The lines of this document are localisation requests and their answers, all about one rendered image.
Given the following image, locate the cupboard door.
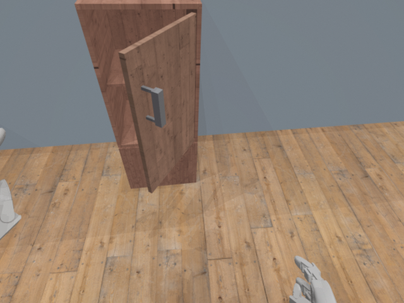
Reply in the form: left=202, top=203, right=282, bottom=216
left=119, top=12, right=196, bottom=193

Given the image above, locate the robot left hand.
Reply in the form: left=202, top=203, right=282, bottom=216
left=0, top=128, right=21, bottom=240

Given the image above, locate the robot right hand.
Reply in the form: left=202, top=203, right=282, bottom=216
left=289, top=256, right=336, bottom=303

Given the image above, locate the handle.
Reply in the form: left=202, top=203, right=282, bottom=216
left=141, top=85, right=166, bottom=128

